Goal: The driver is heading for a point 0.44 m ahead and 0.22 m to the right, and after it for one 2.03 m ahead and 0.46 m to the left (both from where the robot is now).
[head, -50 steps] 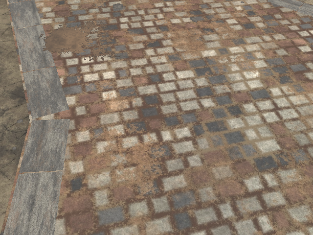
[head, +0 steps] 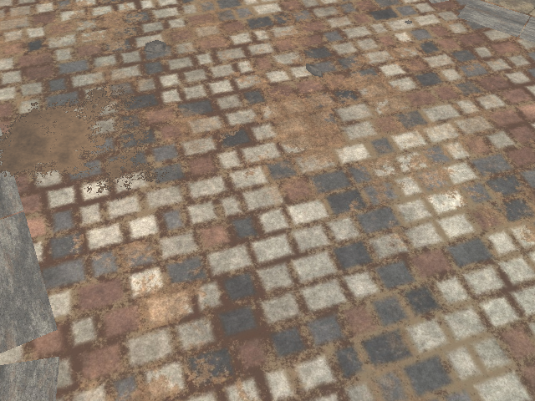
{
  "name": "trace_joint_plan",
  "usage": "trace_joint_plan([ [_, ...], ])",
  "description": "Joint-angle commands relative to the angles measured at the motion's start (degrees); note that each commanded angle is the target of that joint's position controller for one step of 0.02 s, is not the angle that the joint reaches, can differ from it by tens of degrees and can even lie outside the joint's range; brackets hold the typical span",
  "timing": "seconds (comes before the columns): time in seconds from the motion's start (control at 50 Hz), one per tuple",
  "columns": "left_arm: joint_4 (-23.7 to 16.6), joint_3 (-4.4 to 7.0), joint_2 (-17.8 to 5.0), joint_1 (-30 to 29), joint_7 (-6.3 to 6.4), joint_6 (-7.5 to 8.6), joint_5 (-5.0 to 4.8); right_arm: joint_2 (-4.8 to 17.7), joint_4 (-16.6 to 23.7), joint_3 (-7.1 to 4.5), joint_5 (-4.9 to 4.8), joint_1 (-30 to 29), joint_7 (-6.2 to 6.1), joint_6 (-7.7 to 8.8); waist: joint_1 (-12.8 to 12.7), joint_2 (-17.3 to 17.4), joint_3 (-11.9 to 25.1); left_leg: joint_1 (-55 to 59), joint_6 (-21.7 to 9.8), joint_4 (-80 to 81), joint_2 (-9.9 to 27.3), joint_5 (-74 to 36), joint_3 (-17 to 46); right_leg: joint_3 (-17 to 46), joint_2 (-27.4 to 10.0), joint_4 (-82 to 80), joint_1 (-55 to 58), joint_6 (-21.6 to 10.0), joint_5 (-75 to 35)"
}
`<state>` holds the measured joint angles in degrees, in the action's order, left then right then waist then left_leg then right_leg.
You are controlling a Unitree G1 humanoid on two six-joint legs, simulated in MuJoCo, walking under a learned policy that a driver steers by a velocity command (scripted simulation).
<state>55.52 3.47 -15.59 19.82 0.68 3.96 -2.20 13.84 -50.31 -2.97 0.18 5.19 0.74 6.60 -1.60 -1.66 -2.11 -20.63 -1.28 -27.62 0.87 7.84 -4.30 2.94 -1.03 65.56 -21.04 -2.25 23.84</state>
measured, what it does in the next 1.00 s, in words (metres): walks ahead: right foot, then left foot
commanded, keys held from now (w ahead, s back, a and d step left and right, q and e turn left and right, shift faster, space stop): w+e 0.48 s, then w+q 0.52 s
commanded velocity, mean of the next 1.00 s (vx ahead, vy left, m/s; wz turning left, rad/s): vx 0.50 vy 0.00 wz -0.19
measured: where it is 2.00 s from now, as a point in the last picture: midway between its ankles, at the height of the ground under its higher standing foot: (315, 208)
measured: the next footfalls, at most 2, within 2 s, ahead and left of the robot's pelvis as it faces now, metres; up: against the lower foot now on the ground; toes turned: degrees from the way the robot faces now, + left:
right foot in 0.40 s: +0.36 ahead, -0.17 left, +0.00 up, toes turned -18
left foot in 0.98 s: +0.72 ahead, -0.06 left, +0.00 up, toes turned -7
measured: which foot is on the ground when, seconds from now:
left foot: down 0.00-0.42, up 0.44-0.96, down 0.98-1.00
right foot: up 0.00-0.38, down 0.40-0.96, up 0.98-1.00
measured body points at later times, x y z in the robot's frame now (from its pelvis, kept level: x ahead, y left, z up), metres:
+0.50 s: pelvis +0.26 -0.07 -0.01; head +0.30 -0.10 +0.43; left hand +0.50 +0.14 -0.11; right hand +0.25 -0.37 -0.14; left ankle +0.15 +0.11 -0.63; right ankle +0.32 -0.16 -0.73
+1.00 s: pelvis +0.56 -0.11 -0.02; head +0.59 -0.12 +0.43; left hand +0.64 +0.17 -0.15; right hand +0.69 -0.39 -0.12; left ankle +0.68 -0.05 -0.74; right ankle +0.33 -0.17 -0.70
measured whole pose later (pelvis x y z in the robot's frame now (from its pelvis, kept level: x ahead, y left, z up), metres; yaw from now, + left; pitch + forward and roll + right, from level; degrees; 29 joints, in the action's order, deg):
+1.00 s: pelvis +0.56 -0.11 -0.02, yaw -9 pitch +3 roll -1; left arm 51.0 4.0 -15.8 17.3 1.5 2.4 0.4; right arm 15.4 -44.0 -3.5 -1.1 5.5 3.1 4.3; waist -1.5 0.8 -1.7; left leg -29.9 -6.6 -33.8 -1.8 6.3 -3.3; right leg -7.4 -0.4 38.7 -0.6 -0.4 28.4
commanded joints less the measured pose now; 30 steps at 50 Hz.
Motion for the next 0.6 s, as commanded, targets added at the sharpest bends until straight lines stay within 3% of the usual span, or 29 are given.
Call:
trace_joint_plan([
  [0.02, -4.66, 1.72, -3.66, -0.51, 0.24, -0.24, 0.09, 5.34, 0.36, -1.19, 0.68, 3.7, -0.19, 0.34, 1.91, 8.66, 3.19, 13.96, -7.9, 17.52, 15.76, 2.23, 15.49, 2.93, -7.34, 2.64, -14.87, -0.33, -6.31],
  [0.06, -5.84, 1.53, -1.65, -1.3, -0.09, -1.4, 0.22, 6.01, -0.24, -1.65, 0.63, 3.54, -0.42, 0.62, 0.87, 7.39, 1.5, 10.89, -8.7, 19.7, 15.36, -2.32, 10.39, 2.42, -8.07, 0.72, -14.86, 0.13, -8.25],
  [0.1, -7.38, 1.71, -1.8, -3.8, -0.35, -1.96, 0.54, 7.27, -0.7, -2.19, 0.95, 4.43, -0.93, 0.59, 0.57, 5.76, 0.61, 11.25, -9.3, 20.49, 15.42, -6.48, 6.53, 2.7, -8.28, -2.55, -17.85, 0.75, -12.44],
  [0.18, -9.75, 1.27, -1.3, -10.23, -1.74, -1.51, 0.86, 9.14, -0.83, -2.84, 0.84, 5.98, -1.79, 0.11, 2.01, 4.58, -0.65, 12.89, -8.22, 21.15, 13.73, -9.68, -1.24, 0.28, -7.42, -15.96, -17.67, 0.99, -23.78],
  [0.26, -13.19, 0.55, -0.98, -18.56, -3.11, -1.3, 1.02, 10.97, -1.23, -3.64, -0.26, 10.19, -2.08, -1.1, 4.96, 3.27, -3.03, 19.01, -7.68, 20.38, 15.28, -10.67, -4.81, -3.36, -6.27, -24.77, -18.66, 0.03, -24.98],
  [0.3, -14.88, 0.56, -1.47, -20.94, -3.78, -1.34, 0.9, 11.51, -1.51, -3.97, -0.81, 11.78, -2.03, -2.0, 5.24, 3.68, -3.53, 23.46, -6.86, 18.02, 16.47, -14.04, -5.92, -4.6, -5.49, -27.15, -19.46, -1.11, -21.81],
  [0.36, -15.8, 1.84, -4.11, -17.97, -4.39, -1.66, 0.85, 13.47, -0.74, -4.57, -1.2, 10.95, -2.27, -3.13, 1.87, 6.2, 0.42, 26.55, -4.95, 7.33, 16.66, -37.75, -8.44, -9.18, -0.48, -28.11, -10.9, -4.21, -13.36],
  [0.38, -14.69, 2.97, -6.01, -12.2, -4.35, -1.72, 0.68, 14.05, -0.39, -4.68, -1.37, 10.29, -2.38, -3.67, -1.62, 6.4, 3.66, 25.56, -4.02, -1.45, 15.72, -44.58, -9.51, -10.63, 2.21, -29.33, -3.21, -5.77, -12.07],
  [0.4, -12.14, 4.93, -9.29, -2.75, -3.75, -1.78, 0.55, 13.6, 0.09, -4.36, -1.43, 9.77, -2.54, -3.95, -6.52, 5.07, 8.41, 19.87, -1.94, -14.13, 13.4, -42.57, -10.92, -10.44, 4.8, -33.09, 10.8, -7.95, -15.26],
  [0.42, -10.6, 6.88, -15.26, 4.7, -2.41, -2.29, 0.58, 10.49, 1.56, -3.21, 0.33, 11.01, -2.62, -3.44, -8.06, -3.81, 13.43, 4.04, 1.11, -33.0, 10.46, -18.11, -11.21, 5.59, -4.96, -34.07, 27.37, -11.74, -16.28],
  [0.44, -12.41, 7.01, -19.7, 1.23, -2.52, -1.64, 0.66, 3.63, 5.18, -1.1, 0.51, 14.05, -2.02, -1.32, -1.23, -14.43, 19.02, -18.91, 4.1, -51.1, -2.55, 25.79, -1.62, 40.55, -17.46, -44.01, 41.83, -23.2, -4.89],
  [0.46, -13.04, 5.34, -14.46, 3.28, -2.93, -1.01, 1.26, 8.83, 6.14, -1.93, -2.01, 7.25, -1.18, 1.09, -5.54, -6.38, 20.25, -25.53, 2.46, -54.17, -0.81, 25.22, 8.71, 42.58, -18.09, -49.35, 43.07, -21.39, -4.02],
  [0.48, -12.66, 4.56, -11.45, 1.81, -2.88, -0.31, 1.47, 9.46, 7.33, -2.12, -3.4, 3.84, -0.81, 2.12, -5.13, -5.12, 13.6, -28.72, 0.96, -52.2, 1.58, 20.24, 8.25, 33.76, -16.34, -48.7, 38.3, -18.93, -8.65],
  [0.5, -12.93, 3.74, -8.77, -2.1, -2.8, 0.08, 1.23, 9.02, 5.62, -2.05, -2.52, 5.46, -1.12, 2.31, -2.13, 0.27, 9.75, -25.16, 0.45, -46.82, 4.89, 15.28, 8.04, 25.23, -14.27, -48.12, 29.51, -16.38, -15.45],
  [0.52, -13.74, 2.69, -5.4, -6.61, -2.66, 0.16, 1.56, 9.41, 4.06, -2.55, -0.9, 5.68, -1.6, 1.64, -0.2, 1.97, 7.13, -20.37, 0.15, -41.94, 7.25, 12.18, 7.49, 18.3, -11.62, -48.96, 21.98, -13.64, -21.48],
  [0.54, -14.41, 2.34, -5.1, -8.6, -2.42, 0.37, 2.58, 9.42, 3.52, -2.76, -1.01, 8.21, -1.4, 0.68, 1.84, -1.55, 7.1, -16.04, 0.53, -40.91, 8.45, 10.58, 7.93, 16.47, -12.0, -50.03, 16.75, -14.34, -26.42],
  [0.6, -12.94, 2.44, -6.2, -7.73, -1.87, 1.39, 2.64, 7.4, 2.62, -2.38, -1.06, 8.64, -1.28, -1.48, 2.76, -0.1, 5.15, -13.85, 1.83, -35.64, 9.32, 6.56, 7.19, 9.75, -10.72, -54.07, 11.05, -13.79, -30.85],
])
Velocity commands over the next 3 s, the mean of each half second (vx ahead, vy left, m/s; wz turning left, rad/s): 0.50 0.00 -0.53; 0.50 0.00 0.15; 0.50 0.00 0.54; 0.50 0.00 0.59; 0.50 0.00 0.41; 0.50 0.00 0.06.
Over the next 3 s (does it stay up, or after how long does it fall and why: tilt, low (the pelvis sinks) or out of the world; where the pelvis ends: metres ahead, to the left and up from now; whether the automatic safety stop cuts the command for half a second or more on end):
stays up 1.56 0.25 -0.01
